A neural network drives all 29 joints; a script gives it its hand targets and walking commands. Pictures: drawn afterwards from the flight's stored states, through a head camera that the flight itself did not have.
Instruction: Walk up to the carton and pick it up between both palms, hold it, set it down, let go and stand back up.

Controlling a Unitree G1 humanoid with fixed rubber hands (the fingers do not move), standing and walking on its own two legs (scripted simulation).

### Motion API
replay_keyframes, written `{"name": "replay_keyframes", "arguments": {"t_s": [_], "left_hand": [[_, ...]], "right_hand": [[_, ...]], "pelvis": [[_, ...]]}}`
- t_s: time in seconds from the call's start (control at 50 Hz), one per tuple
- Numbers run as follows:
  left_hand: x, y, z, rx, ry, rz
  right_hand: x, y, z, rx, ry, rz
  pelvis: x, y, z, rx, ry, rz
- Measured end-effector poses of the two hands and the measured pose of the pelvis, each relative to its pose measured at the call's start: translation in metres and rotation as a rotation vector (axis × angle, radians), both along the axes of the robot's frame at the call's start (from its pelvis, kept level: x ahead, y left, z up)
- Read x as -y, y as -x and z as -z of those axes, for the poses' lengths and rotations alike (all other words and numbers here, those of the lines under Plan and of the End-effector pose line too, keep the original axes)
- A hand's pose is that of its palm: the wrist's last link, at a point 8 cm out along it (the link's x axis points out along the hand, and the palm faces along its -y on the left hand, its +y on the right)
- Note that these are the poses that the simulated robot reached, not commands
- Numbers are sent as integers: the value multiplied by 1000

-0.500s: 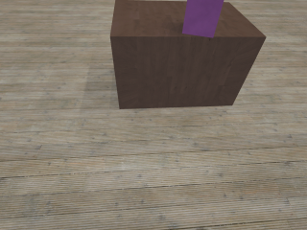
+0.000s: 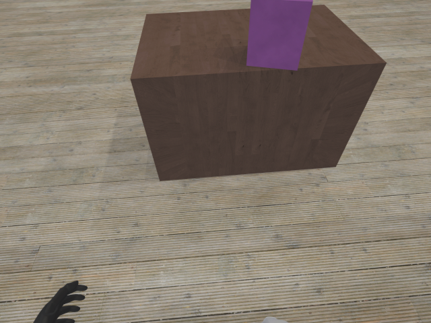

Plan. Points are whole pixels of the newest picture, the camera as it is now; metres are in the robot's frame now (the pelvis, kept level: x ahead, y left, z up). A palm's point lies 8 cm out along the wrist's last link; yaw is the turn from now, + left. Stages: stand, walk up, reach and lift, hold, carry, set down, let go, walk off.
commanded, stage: walk up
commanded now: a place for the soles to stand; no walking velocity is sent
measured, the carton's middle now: (278, 26) +1.18 -0.23 +0.05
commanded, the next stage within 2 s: none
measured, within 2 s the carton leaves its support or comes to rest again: neither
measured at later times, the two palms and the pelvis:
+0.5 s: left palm (71, 263) +0.27 +0.33 -0.08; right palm (363, 206) +0.37 -0.30 -0.02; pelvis +0.23 +0.00 +0.01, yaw +6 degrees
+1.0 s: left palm (128, 182) +0.46 +0.24 -0.04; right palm (363, 149) +0.57 -0.39 -0.05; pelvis +0.42 -0.09 +0.01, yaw +6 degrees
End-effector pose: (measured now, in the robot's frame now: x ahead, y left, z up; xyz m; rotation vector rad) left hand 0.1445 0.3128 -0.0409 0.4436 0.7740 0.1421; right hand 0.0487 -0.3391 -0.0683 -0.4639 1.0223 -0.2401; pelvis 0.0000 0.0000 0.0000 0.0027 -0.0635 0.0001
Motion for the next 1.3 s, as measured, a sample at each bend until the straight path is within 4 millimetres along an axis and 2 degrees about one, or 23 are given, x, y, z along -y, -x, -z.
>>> {"name": "replay_keyframes", "arguments": {"t_s": [0.1,0.22,0.3,0.38,0.42,0.46,0.54,0.64,0.72,0.78,0.82,0.88,1.0,1.08,1.12,1.18,1.3], "left_hand": [[4,13,-8,-91,-9,-98],[-5,20,-9,-184,-7,-182],[-15,5,5,-233,21,-219],[-27,-32,33,-253,43,-227],[-28,-59,43,-257,54,-224],[-25,-92,44,-234,65,-208],[-11,-158,35,-171,86,-146],[12,-228,21,-133,86,-79],[35,-280,13,-109,69,-48],[48,-313,13,-70,22,-44],[54,-324,13,-48,-2,-73],[64,-324,7,-63,-6,-133],[72,-314,1,-141,3,-221],[70,-323,15,-189,28,-244],[71,-335,29,-209,40,-244],[78,-366,38,-229,55,-232],[108,-447,31,-186,71,-140]], "right_hand": [[-13,-89,-6,56,-63,-95],[-34,-185,-25,94,-94,-210],[-47,-251,-36,142,-74,-256],[-50,-304,-34,198,0,-269],[-48,-315,-34,197,28,-246],[-44,-319,-38,181,48,-231],[-27,-323,-50,138,76,-205],[7,-334,-55,93,103,-170],[42,-354,-45,66,103,-142],[71,-380,-25,50,103,-132],[81,-401,-11,40,84,-113],[77,-444,-6,60,36,-127],[50,-524,-18,98,-36,-252],[43,-567,-26,144,-22,-294],[50,-581,-26,166,18,-286],[68,-587,-32,161,73,-244],[114,-591,-52,117,129,-181]], "pelvis": [[7,-42,-16,7,6,-28],[8,-96,-27,-1,9,-58],[1,-136,-24,1,12,-80],[-14,-179,-2,0,11,-101],[-13,-196,1,5,-3,-111],[-9,-213,-2,9,-11,-107],[0,-245,-11,13,-16,-96],[18,-285,-17,12,-12,-87],[40,-320,-12,14,-13,-75],[63,-351,4,9,-7,-66],[74,-365,10,15,0,-74],[81,-384,4,22,2,-88],[88,-424,-14,14,1,-107],[88,-453,-9,8,0,-110],[87,-467,0,9,-7,-116],[96,-488,0,16,-20,-110],[125,-530,-10,25,-19,-81]]}}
